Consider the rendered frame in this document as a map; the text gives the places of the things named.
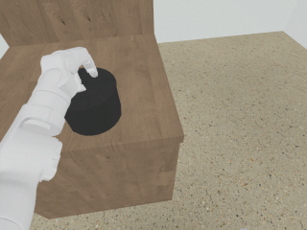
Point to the robot left upper arm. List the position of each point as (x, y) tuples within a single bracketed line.
[(29, 158)]

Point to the lid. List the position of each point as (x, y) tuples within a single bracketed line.
[(98, 91)]

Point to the knob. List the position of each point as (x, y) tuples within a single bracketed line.
[(84, 81)]

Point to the robot left hand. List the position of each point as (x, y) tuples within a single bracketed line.
[(85, 59)]

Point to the left robot forearm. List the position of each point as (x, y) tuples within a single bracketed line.
[(45, 110)]

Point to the pot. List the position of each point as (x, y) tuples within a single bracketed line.
[(98, 120)]

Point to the table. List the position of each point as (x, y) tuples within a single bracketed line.
[(133, 163)]

